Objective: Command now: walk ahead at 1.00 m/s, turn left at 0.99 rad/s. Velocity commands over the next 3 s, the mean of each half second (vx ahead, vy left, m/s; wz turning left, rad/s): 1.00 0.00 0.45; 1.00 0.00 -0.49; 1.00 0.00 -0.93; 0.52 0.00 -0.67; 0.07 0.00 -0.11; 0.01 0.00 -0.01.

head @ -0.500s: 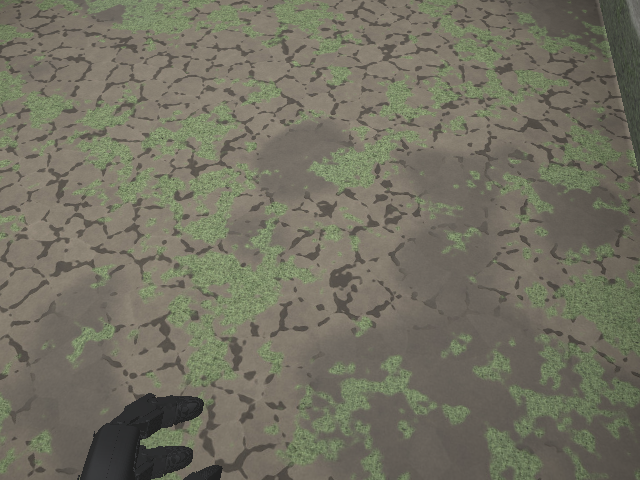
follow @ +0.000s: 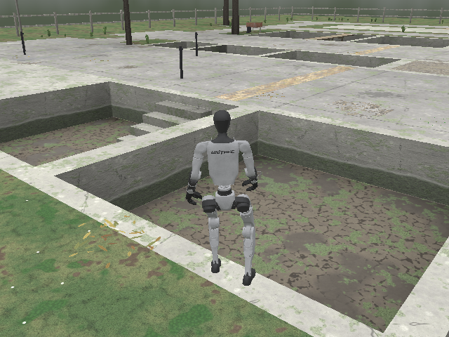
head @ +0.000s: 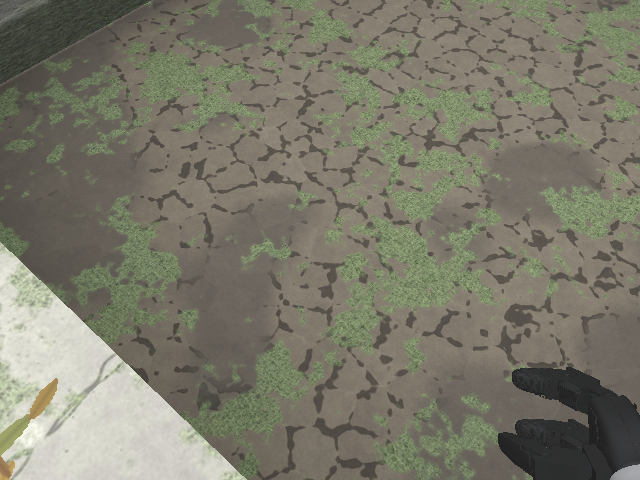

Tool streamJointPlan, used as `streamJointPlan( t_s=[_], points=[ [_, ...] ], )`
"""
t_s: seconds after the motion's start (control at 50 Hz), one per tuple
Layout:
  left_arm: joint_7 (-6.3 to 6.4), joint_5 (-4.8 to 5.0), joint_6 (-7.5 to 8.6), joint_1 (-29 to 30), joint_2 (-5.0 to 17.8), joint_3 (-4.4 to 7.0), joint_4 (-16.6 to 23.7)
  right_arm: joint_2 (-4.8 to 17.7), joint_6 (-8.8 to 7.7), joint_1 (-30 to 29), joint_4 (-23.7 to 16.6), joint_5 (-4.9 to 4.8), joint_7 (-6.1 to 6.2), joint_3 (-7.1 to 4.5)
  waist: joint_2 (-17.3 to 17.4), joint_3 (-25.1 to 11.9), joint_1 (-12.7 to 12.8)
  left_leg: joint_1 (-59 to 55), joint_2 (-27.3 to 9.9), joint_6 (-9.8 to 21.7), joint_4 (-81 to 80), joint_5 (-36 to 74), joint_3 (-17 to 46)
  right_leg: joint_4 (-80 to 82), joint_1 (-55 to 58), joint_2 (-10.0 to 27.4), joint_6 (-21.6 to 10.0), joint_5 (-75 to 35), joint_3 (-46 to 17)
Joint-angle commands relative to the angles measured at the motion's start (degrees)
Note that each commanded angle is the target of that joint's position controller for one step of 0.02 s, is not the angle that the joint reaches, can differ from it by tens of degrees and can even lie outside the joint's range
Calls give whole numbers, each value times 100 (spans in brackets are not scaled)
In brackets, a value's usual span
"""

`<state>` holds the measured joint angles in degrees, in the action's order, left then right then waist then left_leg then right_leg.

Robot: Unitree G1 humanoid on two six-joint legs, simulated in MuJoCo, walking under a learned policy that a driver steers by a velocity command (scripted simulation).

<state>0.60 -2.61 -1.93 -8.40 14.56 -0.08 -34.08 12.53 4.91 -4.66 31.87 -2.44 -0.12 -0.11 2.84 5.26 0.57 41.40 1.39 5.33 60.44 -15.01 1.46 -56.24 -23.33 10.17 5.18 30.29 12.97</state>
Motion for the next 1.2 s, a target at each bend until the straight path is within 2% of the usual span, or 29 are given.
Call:
streamJointPlan(
  t_s=[0.02,0.06,0.12,0.16,0.2,0.22,0.24,0.26,0.3,0.34,0.38,0.42,0.44,0.46,0.48,0.5,0.54,0.56,0.6,0.64,0.68,0.72,0.74,0.76,0.78,0.8,0.9,1.1,1.2],
  points=[
    [-52,24,-189,-376,274,219,434,395,46,-436,-546,-52,-15,-64,484,-2296,60,-2049,107,156,-1027,4179,301,-408,253,-932,6,-378,494],
    [-85,-10,-272,-606,-101,140,333,300,146,-911,-1018,95,-15,49,-39,-2275,273,-1825,-41,129,-1602,2783,707,-631,207,-1243,22,346,537],
    [-254,162,-160,-1565,-260,102,-4,411,179,-1239,-1186,115,153,7,634,-2388,623,-522,173,-474,-3386,-1533,1020,49,1952,-1525,-418,91,450],
    [-247,108,-290,-1264,129,172,-19,482,328,-1552,-1447,257,96,-19,97,-1070,624,-554,448,-1332,-3422,-1727,90,1729,924,-1069,-963,1127,-251],
    [-83,277,-92,463,567,284,387,249,307,-1408,-1421,-61,-168,-75,-1965,-84,35,-1535,324,-957,-212,-1,51,3652,-916,800,-1815,1294,-3254],
    [43,333,177,1601,672,268,748,347,155,-699,-1237,-48,-259,-114,-1535,-77,-766,-2018,-176,-590,-575,424,698,3674,-1143,869,-1476,159,-3107],
    [61,361,308,1838,509,254,774,238,8,-103,-982,200,-268,-66,-948,-539,-951,-2910,-194,-354,-1444,307,563,3277,-986,410,-954,-505,-2252],
    [48,351,304,998,330,229,527,136,-156,316,-690,365,-252,-19,-284,-957,-677,-3631,-103,-180,-2186,107,516,2304,-544,-175,-621,-1001,-1465],
    [-75,289,11,-10,119,284,373,350,-200,484,-628,183,-113,-15,1045,-1317,-474,-3146,-397,-444,-3866,-988,1600,-352,-591,-1314,-347,406,-380],
    [-108,305,-122,-217,-50,450,265,121,-144,-365,-909,156,69,78,672,-1164,5,-2524,-614,-615,-4091,-1388,1997,-1523,-877,-1225,-240,-396,-1443],
    [-110,266,-109,-983,35,498,30,95,-214,-913,-1045,217,198,61,1053,-1343,413,-1902,-333,-1341,-4605,-960,1348,-1254,49,-1346,-265,-704,-1202],
    [-87,70,-73,-2567,555,593,-277,616,-273,-1861,-1335,190,157,-177,1809,-1257,1146,-752,282,-2921,-6102,872,59,440,2610,-1634,-452,-129,-71],
    [-4,113,-66,-3626,958,636,-538,880,-167,-2544,-1369,137,38,-392,2040,-794,1720,-420,878,-3658,-6155,2227,-722,2679,3887,-1408,-1007,407,524],
    [116,113,12,-5602,1236,757,-1126,975,104,-3782,-1414,-139,-97,-632,368,-16,3208,836,2292,-4255,-1806,2204,-1694,5273,5316,-433,-2445,-504,188],
    [98,-41,223,-1311,-48,124,-118,-39,170,-1451,-922,-469,-146,-273,-3606,454,840,2431,1430,-1766,4340,-2606,1360,2449,2515,987,-2225,-1665,-2914],
    [192,-21,323,1152,192,158,1005,-282,-3,-907,-1497,47,-89,-95,-2711,-80,-466,2483,777,-1100,4802,-998,2405,2979,808,1637,-2271,-1050,-3753],
    [206,155,534,1695,689,322,1165,765,-259,-411,-1330,303,-36,-258,-416,-959,-1010,621,316,-826,4000,21,1935,3867,342,1425,-1680,-456,-3719],
    [204,221,642,1463,750,323,1082,954,-327,-411,-1178,315,-52,-331,-35,-1512,-745,-426,452,-946,3590,54,1196,3779,315,804,-1432,-1385,-2931],
    [136,125,664,868,654,289,785,703,-250,-297,-1003,151,-197,-118,-334,-1389,-451,-1573,-115,-961,-4,81,36,3518,442,-241,-789,-1784,-1493],
    [109,96,509,-178,838,447,378,208,-264,-992,-1022,26,-297,66,-1249,-861,342,-2033,-132,-942,-1463,-554,-404,3730,545,-255,-1041,-1565,-1602],
    [19,203,217,-107,999,544,428,199,-256,-344,-828,48,-256,65,-1424,-692,167,-2741,-71,-785,-2759,-420,-598,3566,528,-164,-1221,-1264,-1848],
    [-41,243,47,140,574,478,596,119,-438,1028,-321,250,-272,104,-183,-588,-395,-3538,-241,-809,-3075,-249,-112,1738,-295,-613,-1097,-570,-1939],
    [-28,240,115,645,-86,300,1085,724,-541,1732,-232,397,-244,5,1452,-452,-645,-3988,-1427,-850,-2830,658,1276,110,-2118,-1313,-809,844,-1987],
    [59,231,208,1187,-123,232,1536,2032,-582,2152,-86,359,-60,-482,2413,-661,-1077,-3637,-2143,-532,-4330,-1262,3187,-974,-3136,-1519,-702,229,-2338],
    [71,191,288,1329,66,279,1557,1716,-687,1643,-238,505,30,-377,949,-555,-745,-3379,-2455,-198,-4655,-2475,3851,-1627,-3373,-1276,-641,-830,-2818],
    [26,215,303,1116,197,326,1402,1401,-729,922,-287,552,56,-262,540,-542,-222,-3187,-2357,-195,-4404,-2342,3329,-1778,-3404,-1151,-576,-1443,-2656],
    [-236,172,-16,581,448,373,965,841,-974,1100,-13,491,104,-89,419,-738,65,-2786,-1865,-112,-4376,-1221,1306,-1873,-2643,-957,-214,-2494,-2092],
    [-427,209,-171,1654,310,212,1345,1282,-888,2745,687,564,268,-300,419,-184,-646,-3807,-2159,-59,-4162,-8,-502,-102,-2631,-586,-754,-1930,-1162],
    [-441,421,-94,996,177,240,1137,1639,-676,2844,864,494,300,-486,557,-609,-321,-3737,-2026,-321,-2696,4340,-1499,710,-703,-1133,-1241,-608,-423]
  ],
)
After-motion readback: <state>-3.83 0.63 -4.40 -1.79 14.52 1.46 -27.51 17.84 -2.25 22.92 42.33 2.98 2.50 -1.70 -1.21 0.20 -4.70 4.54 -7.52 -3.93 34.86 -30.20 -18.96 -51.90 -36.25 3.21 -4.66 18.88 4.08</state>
